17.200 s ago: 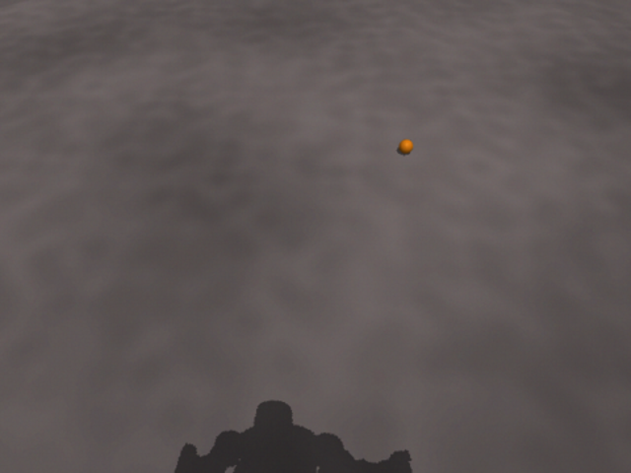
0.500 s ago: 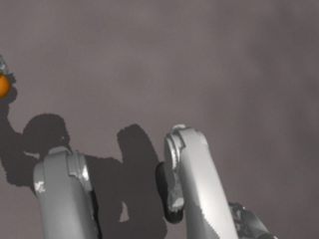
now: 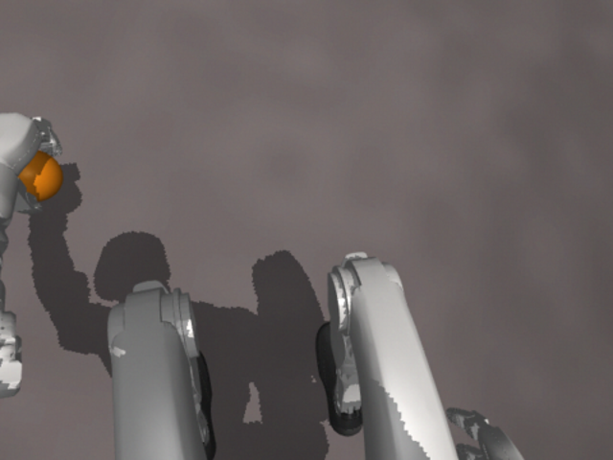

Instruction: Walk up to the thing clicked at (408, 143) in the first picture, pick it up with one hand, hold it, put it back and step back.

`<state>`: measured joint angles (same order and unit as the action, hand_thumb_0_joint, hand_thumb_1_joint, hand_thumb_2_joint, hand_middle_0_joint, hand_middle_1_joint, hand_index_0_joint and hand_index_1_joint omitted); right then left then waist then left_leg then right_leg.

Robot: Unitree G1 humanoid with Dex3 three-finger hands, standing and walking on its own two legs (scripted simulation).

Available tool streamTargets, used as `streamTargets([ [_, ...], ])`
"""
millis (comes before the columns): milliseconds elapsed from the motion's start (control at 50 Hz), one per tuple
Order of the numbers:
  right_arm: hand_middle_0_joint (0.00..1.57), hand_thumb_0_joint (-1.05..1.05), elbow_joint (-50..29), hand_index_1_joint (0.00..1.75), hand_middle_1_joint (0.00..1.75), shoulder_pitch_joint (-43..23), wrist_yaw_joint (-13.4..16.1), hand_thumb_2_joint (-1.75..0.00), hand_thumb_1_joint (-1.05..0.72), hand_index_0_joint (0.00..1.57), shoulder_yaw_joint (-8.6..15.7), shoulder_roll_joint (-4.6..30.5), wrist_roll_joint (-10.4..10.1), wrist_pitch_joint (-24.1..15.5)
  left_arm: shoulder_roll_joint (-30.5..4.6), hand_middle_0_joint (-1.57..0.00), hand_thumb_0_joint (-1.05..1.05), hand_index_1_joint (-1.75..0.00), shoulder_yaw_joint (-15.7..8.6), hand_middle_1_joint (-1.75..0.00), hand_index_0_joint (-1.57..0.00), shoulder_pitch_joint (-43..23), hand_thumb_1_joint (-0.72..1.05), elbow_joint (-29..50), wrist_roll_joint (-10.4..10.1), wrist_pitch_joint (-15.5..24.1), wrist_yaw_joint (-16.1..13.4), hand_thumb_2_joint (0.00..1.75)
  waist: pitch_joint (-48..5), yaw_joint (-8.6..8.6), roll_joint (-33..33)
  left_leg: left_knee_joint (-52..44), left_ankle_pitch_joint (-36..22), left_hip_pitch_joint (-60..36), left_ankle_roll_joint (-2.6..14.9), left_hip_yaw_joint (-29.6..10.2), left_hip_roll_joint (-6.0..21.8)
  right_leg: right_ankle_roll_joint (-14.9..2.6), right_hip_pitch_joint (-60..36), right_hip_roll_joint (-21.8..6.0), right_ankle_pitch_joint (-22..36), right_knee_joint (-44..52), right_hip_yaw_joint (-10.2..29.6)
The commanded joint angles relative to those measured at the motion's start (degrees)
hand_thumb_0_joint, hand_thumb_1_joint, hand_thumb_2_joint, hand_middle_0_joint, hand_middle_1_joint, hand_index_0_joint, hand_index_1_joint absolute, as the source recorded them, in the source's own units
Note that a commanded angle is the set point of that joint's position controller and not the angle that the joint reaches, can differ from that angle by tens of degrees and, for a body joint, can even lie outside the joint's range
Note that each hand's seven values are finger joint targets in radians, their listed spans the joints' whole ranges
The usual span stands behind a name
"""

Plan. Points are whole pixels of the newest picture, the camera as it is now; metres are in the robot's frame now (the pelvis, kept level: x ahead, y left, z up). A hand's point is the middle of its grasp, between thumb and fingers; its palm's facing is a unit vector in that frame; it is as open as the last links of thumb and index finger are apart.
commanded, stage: lift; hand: left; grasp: from above
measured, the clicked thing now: (32, 175) +0.48 +0.31 -0.15
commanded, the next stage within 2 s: hold in 1.34 s
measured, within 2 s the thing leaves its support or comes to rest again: neither
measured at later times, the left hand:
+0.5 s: hand out of the picture +0.39 +0.30 +0.06, palm faces -0.43 -0.09 -0.90, open 9.3 cm
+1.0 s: hand out of the picture +0.35 +0.26 +0.23, palm faces -0.44 -0.10 -0.89, open 9.3 cm
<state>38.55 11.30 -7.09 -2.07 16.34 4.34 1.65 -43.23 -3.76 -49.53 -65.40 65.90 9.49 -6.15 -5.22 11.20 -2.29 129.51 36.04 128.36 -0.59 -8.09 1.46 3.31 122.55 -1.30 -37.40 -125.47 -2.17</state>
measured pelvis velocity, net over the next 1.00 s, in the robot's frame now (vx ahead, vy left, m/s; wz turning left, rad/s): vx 0.04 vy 0.00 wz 0.09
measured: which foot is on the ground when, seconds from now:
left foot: down 0.00-1.00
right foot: down 0.00-1.00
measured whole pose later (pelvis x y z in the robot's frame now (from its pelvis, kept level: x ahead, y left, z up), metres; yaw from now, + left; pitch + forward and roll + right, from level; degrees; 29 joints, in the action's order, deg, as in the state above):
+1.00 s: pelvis +0.04 +0.00 +0.30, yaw +5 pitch +16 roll -2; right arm 40.9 12.6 3.5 1.6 14.2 -1.8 -0.4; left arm -25.1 8.7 -20.5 -45.3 57.1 0.1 -5.4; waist -7.8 3.3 -2.9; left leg 68.5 26.3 58.1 -1.1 -1.0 3.6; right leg 1.8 56.0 -1.6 -26.5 -66.7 -1.0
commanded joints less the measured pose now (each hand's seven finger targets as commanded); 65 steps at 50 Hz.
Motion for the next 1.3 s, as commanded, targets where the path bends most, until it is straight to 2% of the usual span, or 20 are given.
streamTargets([
  [0,0.20,0.00,-2.7,0.30,0.30,10.5,1.3,-0.91,-0.92,0.20,5.8,13.0,-1.1,0.1,-15.8,-0.99,0.00,-0.71,-3.3,-0.74,-1.02,-17.3,0.64,15.4,-2.8,-0.2,-0.8,0.72,-41.4,-0.79,-13.3,-17.8,-4.9,-34.2,2.50,5.1,-1.2,-4.93,-21.3,2.1,9.0,16.6,-4.4],
  [120,0.20,0.00,-4.8,0.30,0.30,8.6,2.6,-0.90,-0.92,0.20,6.6,12.3,-2.4,0.5,-13.6,-0.95,0.00,-0.75,-2.9,-0.78,-0.99,-12.0,0.62,21.5,-5.0,-1.1,0.7,0.74,-41.6,-2.40,-12.1,-24.2,-1.1,-38.2,2.56,3.8,-0.9,-4.83,-23.8,2.1,6.6,20.6,-4.0],
  [160,0.20,0.00,-5.1,0.30,0.30,8.1,3.0,-0.91,-0.92,0.20,6.6,11.6,-2.8,0.6,-11.5,-0.92,0.00,-0.77,-1.4,-0.81,-0.96,-10.5,0.59,23.5,-5.5,-1.7,1.2,0.74,-41.4,-2.37,-11.8,-25.5,-2.5,-39.7,2.52,4.4,-0.9,-4.78,-26.3,2.3,7.7,22.7,-3.6],
  [220,0.20,0.00,-5.4,0.30,0.30,7.4,3.6,-0.91,-0.92,0.20,7.0,11.2,-3.2,0.8,-10.5,-0.93,0.00,-0.78,-1.7,-0.82,-0.97,-6.5,0.61,26.4,-6.6,-2.7,2.0,0.74,-41.2,-3.28,-11.0,-28.7,-4.1,-43.0,2.47,4.2,-0.8,-4.64,-29.5,2.0,9.0,25.3,-3.3],
  [300,0.20,0.00,-6.2,0.30,0.30,5.3,4.9,-0.90,-0.91,0.20,7.1,10.7,-3.9,0.9,-10.1,-0.92,0.00,-0.78,-1.9,-0.83,-0.96,-2.8,0.61,31.3,-7.9,-4.0,2.6,0.74,-39.5,-4.24,-10.8,-34.8,-0.8,-47.4,2.26,3.2,-0.4,-4.33,-33.5,2.0,6.9,29.4,-3.0],
  [380,0.20,0.00,-6.5,0.30,0.30,3.6,6.1,-0.90,-0.91,0.20,7.1,10.0,-4.6,0.9,-8.1,-0.89,0.00,-0.79,-1.2,-0.84,-0.94,0.3,0.60,35.9,-9.0,-5.6,2.9,0.73,-39.7,-4.90,-9.9,-40.3,-1.4,-54.0,2.05,2.9,0.0,-4.18,-38.5,2.1,7.6,34.1,-2.7],
  [420,0.20,0.00,-6.1,0.30,0.30,3.3,6.6,-0.90,-0.91,0.20,7.0,9.5,-4.7,0.9,-5.0,-0.88,0.00,-0.78,1.0,-0.83,-0.93,1.9,0.58,36.6,-9.2,-6.3,3.0,0.70,-38.0,-4.59,-9.9,-42.3,-3.0,-56.8,1.87,3.7,0.2,-4.19,-40.9,2.2,9.0,36.8,-2.3],
  [480,0.20,0.00,-5.6,0.30,0.30,2.3,7.5,-0.90,-0.91,0.20,6.7,8.7,-5.0,0.5,-5.1,-0.87,0.00,-0.78,0.2,-0.84,-0.92,5.5,0.57,38.3,-9.9,-7.3,2.7,0.71,-37.2,-5.47,-8.2,-45.7,-4.6,-60.3,1.88,4.2,0.1,-4.09,-45.9,2.1,9.5,41.1,-1.8],
  [520,0.20,0.00,-5.7,0.30,0.30,2.0,8.0,-0.90,-0.91,0.20,6.6,7.9,-5.3,0.5,-3.8,-0.88,0.00,-0.78,1.4,-0.83,-0.93,6.5,0.58,39.9,-9.6,-7.7,2.4,0.72,-36.3,-5.32,-7.3,-47.2,-6.2,-62.6,1.89,5.7,-0.3,-4.16,-49.7,2.1,10.0,45.1,-1.1],
  [540,0.20,0.00,-5.7,0.30,0.30,1.8,8.2,-0.90,-0.91,0.20,6.5,7.9,-5.5,0.4,-3.6,-0.90,0.00,-0.78,0.9,-0.83,-0.94,8.3,0.60,39.6,-9.9,-8.0,2.3,0.72,-35.4,-5.74,-6.2,-49.1,-5.7,-63.9,1.86,5.4,-0.2,-4.14,-51.4,2.1,9.6,46.4,-0.9],
  [560,0.20,0.00,-5.4,0.30,0.30,1.7,8.4,-0.90,-0.91,0.20,6.5,7.4,-5.6,0.2,-1.2,-0.90,0.00,-0.79,2.4,-0.84,-0.95,10.0,0.61,39.0,-10.0,-8.3,2.3,0.72,-33.3,-5.41,-6.0,-50.4,-6.0,-64.6,1.77,5.6,-0.2,-4.08,-52.4,2.1,10.0,47.7,-0.8],
  [620,0.20,0.00,-5.1,0.30,0.30,1.0,9.2,-0.90,-0.91,0.20,6.3,7.1,-6.0,-0.3,-0.9,-0.87,0.00,-0.78,2.2,-0.84,-0.93,12.3,0.59,37.8,-9.8,-9.0,1.7,0.71,-29.8,-6.27,-4.4,-55.6,-4.7,-68.2,1.57,4.7,0.0,-4.05,-56.4,2.3,8.9,51.6,-0.6],
  [700,0.20,0.00,-4.5,0.30,0.30,0.6,10.2,-0.90,-0.91,0.20,6.1,6.8,-6.1,-1.6,1.9,-0.90,0.00,-0.78,4.6,-0.82,-0.94,11.1,0.60,36.2,-9.6,-9.1,1.1,0.72,-25.2,-6.12,-4.1,-61.8,-2.7,-72.6,1.34,4.0,0.2,-3.96,-60.5,2.4,8.0,56.7,0.1],
  [760,0.20,0.00,-4.2,0.30,0.30,1.5,10.8,-0.90,-0.91,0.20,6.1,6.3,-6.3,-2.4,4.4,-0.90,0.00,-0.77,6.4,-0.82,-0.95,12.3,0.62,34.7,-9.3,-9.0,0.7,0.68,-24.7,-6.02,-2.8,-64.2,-7.0,-76.6,1.13,5.1,-0.1,-4.21,-65.4,2.5,10.4,61.1,0.9],
  [840,0.20,0.00,-3.4,0.30,0.30,1.9,11.1,-0.90,-0.91,0.20,6.4,6.2,-6.4,-3.3,4.5,-0.90,0.00,-0.75,6.2,-0.81,-0.95,12.6,0.62,31.7,-9.4,-9.0,-0.4,0.67,-22.6,-6.87,-2.0,-68.8,-9.3,-80.8,0.93,5.4,-0.1,-4.01,-70.9,2.5,11.9,66.1,1.3],
  [880,0.20,0.00,-3.3,0.30,0.30,2.3,11.1,-0.90,-0.91,0.20,6.3,5.8,-6.4,-3.6,6.5,-0.92,0.00,-0.76,8.1,-0.81,-0.98,11.9,0.64,30.2,-9.0,-9.0,-0.8,0.68,-21.8,-6.56,-1.4,-70.3,-11.8,-82.7,1.03,6.3,-0.5,-4.04,-73.4,2.7,14.1,68.5,1.6],
  [940,0.20,0.00,-3.0,0.30,0.30,3.1,11.2,-0.90,-0.91,0.20,6.5,5.9,-6.3,-3.9,5.8,-0.90,0.00,-0.76,7.2,-0.82,-0.96,11.4,0.61,29.4,-9.0,-9.3,-2.3,0.69,-21.0,-7.26,-1.4,-73.4,-12.7,-85.4,1.08,7.4,-1.1,-3.88,-77.8,2.8,14.4,72.3,2.2],
  [960,0.20,0.00,-2.8,0.30,0.30,3.1,11.2,-0.90,-0.91,0.20,6.4,5.6,-6.3,-3.9,6.8,-0.91,0.00,-0.75,8.3,-0.80,-0.96,11.5,0.62,28.0,-8.6,-9.5,-2.5,0.70,-20.1,-7.01,-0.9,-74.1,-13.7,-86.2,1.04,7.6,-1.2,-3.85,-78.4,2.8,15.2,73.4,2.2],
  [1100,0.20,0.00,-2.9,0.30,0.30,2.8,10.8,-0.90,-0.90,0.20,6.9,5.8,-6.4,-4.0,7.2,-0.93,0.00,-0.71,8.3,-0.75,-0.97,11.8,0.62,25.5,-8.6,-10.3,-3.9,0.68,-17.5,-8.19,0.0,-80.5,-16.1,-92.3,0.92,8.1,-1.4,-3.49,-84.9,2.6,17.5,79.4,2.4],
  [1280,0.20,0.00,-2.7,0.30,0.30,3.0,10.7,-0.90,-0.90,0.20,7.2,5.8,-6.6,-3.7,8.5,-0.93,0.00,-0.70,9.5,-0.74,-0.98,11.1,0.62,27.6,-9.5,-10.8,-3.8,0.68,-16.9,-8.35,1.0,-86.6,-20.1,-99.8,0.96,8.9,-1.7,-3.10,-91.8,2.6,21.7,85.9,2.9],
])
